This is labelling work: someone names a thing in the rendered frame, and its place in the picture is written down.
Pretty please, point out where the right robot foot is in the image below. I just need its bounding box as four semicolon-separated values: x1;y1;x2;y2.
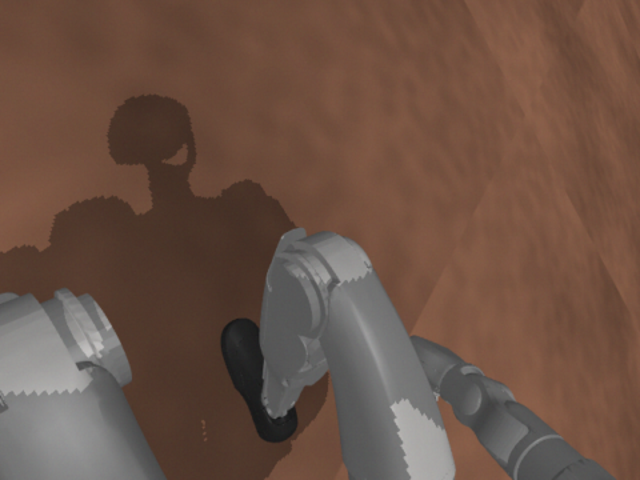
221;318;298;443

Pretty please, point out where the right robot arm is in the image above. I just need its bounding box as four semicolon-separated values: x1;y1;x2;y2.
440;363;617;480

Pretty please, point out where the right robot hand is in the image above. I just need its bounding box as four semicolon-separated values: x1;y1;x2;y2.
410;335;466;401

